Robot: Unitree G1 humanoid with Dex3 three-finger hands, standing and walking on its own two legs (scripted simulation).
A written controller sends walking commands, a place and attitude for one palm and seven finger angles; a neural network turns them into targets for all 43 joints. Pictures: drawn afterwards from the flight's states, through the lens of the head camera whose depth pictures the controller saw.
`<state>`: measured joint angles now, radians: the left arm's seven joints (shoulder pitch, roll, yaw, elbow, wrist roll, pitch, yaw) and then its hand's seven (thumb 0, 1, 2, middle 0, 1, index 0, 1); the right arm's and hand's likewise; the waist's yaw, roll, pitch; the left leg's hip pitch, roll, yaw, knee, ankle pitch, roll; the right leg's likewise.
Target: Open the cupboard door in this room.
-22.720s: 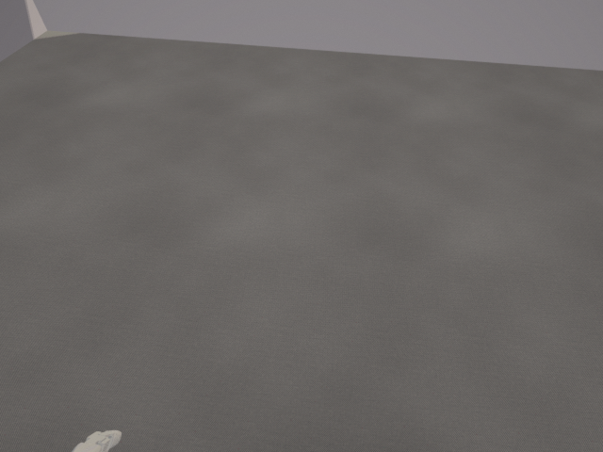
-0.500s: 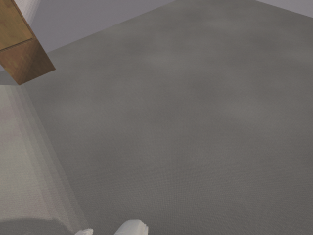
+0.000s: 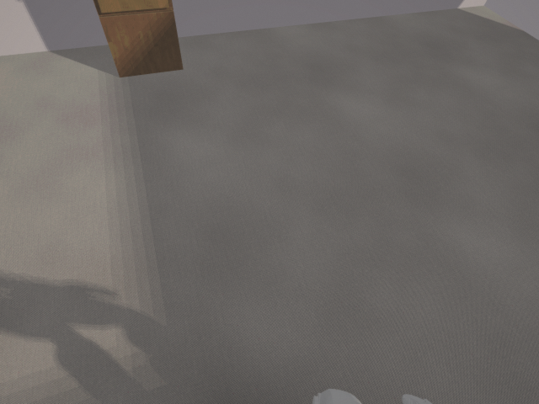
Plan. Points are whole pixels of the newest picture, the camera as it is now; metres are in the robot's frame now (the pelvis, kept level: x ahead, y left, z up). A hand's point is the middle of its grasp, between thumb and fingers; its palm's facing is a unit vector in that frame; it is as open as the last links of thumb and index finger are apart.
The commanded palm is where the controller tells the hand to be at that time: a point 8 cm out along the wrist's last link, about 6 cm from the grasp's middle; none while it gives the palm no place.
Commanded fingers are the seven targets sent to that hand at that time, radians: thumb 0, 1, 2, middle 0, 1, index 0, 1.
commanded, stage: turn or walk to find it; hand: left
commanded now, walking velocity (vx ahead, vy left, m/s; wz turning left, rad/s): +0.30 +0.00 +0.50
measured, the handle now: out of the picture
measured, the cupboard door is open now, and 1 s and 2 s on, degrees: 0 0 0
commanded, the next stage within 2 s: none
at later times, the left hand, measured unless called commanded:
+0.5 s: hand out of the picture +0.03 +0.13 -0.15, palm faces +0.31 -0.92 -0.25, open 7.4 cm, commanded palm none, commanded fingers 0.00 0.90 0.90 -0.20 -0.30 -0.20 -0.30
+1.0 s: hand (136, 346) +0.21 +0.25 -0.18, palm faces +0.49 -0.86 -0.16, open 7.4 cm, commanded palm none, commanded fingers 0.00 0.90 0.90 -0.20 -0.30 -0.20 -0.30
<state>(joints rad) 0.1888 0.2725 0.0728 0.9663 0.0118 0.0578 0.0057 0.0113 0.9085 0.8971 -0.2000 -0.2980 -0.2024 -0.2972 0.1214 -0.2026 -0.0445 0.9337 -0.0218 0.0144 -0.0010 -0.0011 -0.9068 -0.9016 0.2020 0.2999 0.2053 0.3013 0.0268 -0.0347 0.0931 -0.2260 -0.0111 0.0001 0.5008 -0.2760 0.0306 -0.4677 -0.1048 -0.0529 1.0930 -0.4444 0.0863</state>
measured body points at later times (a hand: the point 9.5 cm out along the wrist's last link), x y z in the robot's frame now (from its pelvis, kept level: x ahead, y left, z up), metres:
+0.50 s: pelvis +0.09 -0.05 +0.01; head +0.11 -0.07 +0.46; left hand +0.02 +0.18 -0.13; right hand +0.18 -0.29 -0.16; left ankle +0.08 +0.13 -0.63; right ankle +0.04 -0.15 -0.74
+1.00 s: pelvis +0.26 +0.08 +0.00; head +0.28 +0.10 +0.45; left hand +0.19 +0.30 -0.16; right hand +0.44 -0.10 -0.14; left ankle +0.24 +0.14 -0.74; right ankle +0.35 -0.06 -0.65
